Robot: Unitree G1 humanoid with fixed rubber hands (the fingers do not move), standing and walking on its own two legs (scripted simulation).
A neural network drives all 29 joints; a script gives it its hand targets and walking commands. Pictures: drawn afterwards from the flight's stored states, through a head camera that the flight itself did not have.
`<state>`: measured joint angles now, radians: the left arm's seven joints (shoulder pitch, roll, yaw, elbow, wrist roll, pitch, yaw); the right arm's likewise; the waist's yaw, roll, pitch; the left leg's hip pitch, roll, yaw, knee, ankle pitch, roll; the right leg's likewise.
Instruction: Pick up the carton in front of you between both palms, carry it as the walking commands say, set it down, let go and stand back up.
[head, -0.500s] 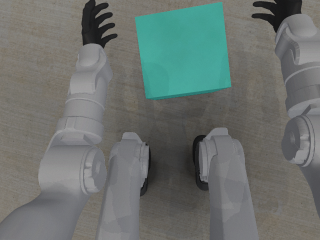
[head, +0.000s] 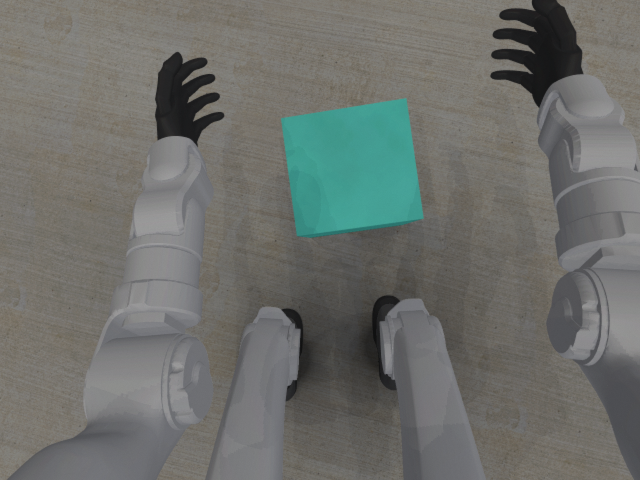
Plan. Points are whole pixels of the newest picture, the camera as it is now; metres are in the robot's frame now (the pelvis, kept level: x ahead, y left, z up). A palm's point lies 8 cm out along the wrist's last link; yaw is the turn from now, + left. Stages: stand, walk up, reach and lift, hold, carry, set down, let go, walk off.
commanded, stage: set down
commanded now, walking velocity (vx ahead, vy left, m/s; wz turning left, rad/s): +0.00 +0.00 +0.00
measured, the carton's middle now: (350, 179) +0.48 -0.04 -0.45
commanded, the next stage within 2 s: let go in 0.12 s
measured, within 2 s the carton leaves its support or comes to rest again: neither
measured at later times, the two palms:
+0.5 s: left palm (83, 197) +0.41 +0.18 +0.02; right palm out of the picture +0.41 -0.25 +0.01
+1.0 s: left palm out of the picture +0.28 +0.24 +0.13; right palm out of the picture +0.27 -0.22 +0.12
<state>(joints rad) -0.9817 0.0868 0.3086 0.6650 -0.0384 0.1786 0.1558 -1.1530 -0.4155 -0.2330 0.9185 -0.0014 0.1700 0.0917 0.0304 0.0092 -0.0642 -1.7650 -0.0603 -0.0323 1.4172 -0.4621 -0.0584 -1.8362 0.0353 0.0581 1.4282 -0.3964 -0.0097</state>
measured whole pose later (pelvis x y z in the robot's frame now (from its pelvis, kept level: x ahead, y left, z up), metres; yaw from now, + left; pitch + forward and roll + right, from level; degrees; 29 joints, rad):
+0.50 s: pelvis +0.05 +0.00 +0.12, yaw -3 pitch +35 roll +1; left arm -0.44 0.13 0.18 0.56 0.06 0.09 0.00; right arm -0.54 -0.25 -0.23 0.65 -0.07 0.10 0.04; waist 0.02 0.02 -0.07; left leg -1.16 -0.03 -0.06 0.89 -0.34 -0.04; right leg -1.22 0.04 0.05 0.88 -0.28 -0.01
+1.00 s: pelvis +0.11 +0.02 +0.20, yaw -3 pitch +6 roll +0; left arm 0.22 0.20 0.04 0.44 -0.01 0.00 -0.06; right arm 0.19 -0.21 -0.07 0.48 -0.01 0.00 0.05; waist 0.02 0.02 0.01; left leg -0.28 -0.02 -0.07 0.45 -0.28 0.00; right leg -0.31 0.02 0.05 0.43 -0.22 0.01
